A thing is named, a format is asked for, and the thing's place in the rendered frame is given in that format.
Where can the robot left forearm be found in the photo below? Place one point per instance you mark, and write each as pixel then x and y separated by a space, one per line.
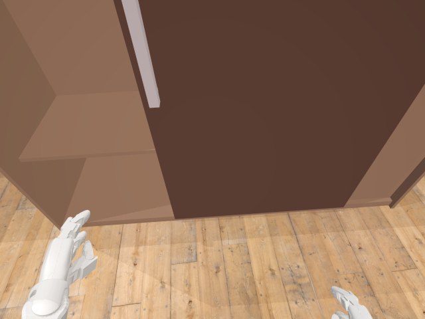
pixel 47 299

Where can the robot right hand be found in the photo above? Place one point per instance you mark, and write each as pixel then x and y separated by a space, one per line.
pixel 351 304

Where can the wardrobe door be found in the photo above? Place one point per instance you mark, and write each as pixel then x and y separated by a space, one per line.
pixel 401 154
pixel 275 105

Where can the robot left hand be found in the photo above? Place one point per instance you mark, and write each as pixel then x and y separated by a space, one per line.
pixel 61 251

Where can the handle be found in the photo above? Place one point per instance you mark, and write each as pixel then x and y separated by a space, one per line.
pixel 139 40

